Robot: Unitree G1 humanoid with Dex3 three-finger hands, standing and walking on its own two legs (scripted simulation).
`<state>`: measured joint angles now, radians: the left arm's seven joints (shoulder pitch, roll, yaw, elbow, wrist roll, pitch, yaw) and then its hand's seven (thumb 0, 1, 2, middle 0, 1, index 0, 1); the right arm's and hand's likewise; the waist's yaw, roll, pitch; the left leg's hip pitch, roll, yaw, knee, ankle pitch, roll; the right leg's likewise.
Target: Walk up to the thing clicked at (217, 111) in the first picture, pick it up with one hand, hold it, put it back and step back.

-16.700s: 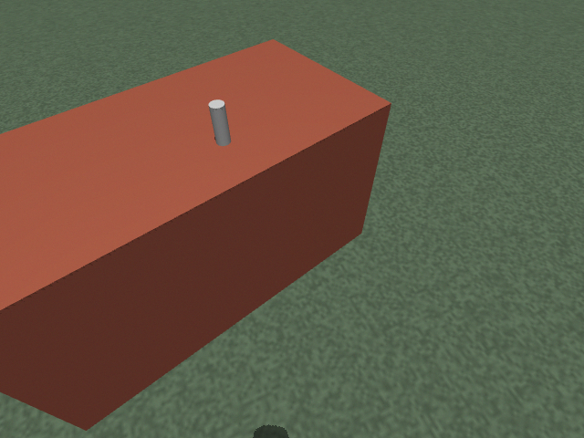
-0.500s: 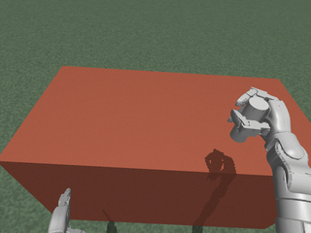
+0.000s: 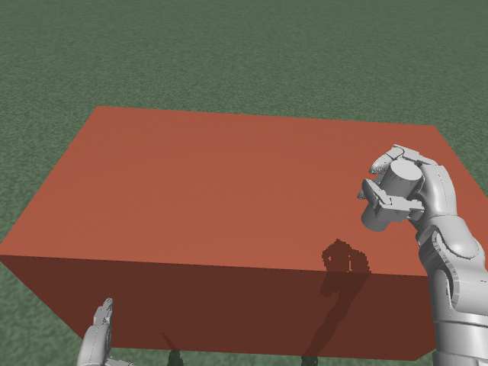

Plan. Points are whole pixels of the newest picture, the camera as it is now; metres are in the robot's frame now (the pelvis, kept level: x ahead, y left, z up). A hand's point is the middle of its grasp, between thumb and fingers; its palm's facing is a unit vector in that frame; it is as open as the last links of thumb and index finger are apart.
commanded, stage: hold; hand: right
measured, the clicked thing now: (388, 198) +0.33 -0.17 +0.15
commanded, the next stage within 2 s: crouch in 1.70 s
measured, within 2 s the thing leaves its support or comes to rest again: neither
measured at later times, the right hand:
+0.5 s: hand (380, 187) +0.33 -0.15 +0.18, palm faces -0.02 +1.00 -0.03, open 5.3 cm
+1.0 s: hand (379, 189) +0.33 -0.15 +0.17, palm faces -0.01 +1.00 -0.03, open 5.3 cm
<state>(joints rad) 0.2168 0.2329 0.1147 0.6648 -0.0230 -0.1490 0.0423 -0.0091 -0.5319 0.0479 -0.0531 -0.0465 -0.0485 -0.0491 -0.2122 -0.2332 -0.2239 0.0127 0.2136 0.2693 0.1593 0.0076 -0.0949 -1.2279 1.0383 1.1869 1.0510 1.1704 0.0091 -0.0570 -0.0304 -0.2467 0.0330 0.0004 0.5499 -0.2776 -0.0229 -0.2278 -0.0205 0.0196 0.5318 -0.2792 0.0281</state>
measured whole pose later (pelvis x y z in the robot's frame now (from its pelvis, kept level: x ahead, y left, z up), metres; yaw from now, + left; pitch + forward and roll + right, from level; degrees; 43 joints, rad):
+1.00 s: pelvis +0.00 +0.00 +0.00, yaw +0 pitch -2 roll +0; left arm 0.21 0.24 0.12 0.68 -0.02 -0.18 0.05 -0.01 -0.54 0.05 -0.05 -0.04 -0.04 -0.05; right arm -0.21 -0.23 -0.21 0.00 0.21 0.26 0.15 0.01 -0.10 -1.22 1.03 1.19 1.05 1.17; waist 0.01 -0.05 -0.03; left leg -0.24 0.03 0.00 0.54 -0.27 -0.02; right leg -0.22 -0.02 0.02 0.52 -0.27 0.03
